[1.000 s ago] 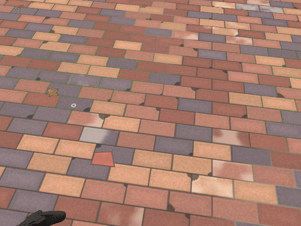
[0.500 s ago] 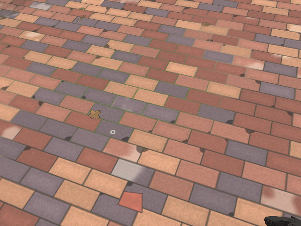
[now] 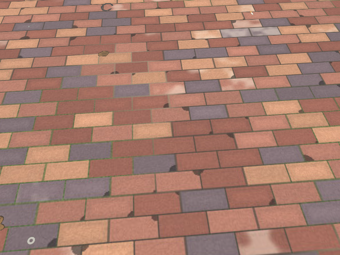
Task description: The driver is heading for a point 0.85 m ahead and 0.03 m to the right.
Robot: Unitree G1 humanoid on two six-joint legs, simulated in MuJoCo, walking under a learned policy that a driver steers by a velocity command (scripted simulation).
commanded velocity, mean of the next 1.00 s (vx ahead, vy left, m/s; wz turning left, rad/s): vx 0.45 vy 0.00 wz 0.00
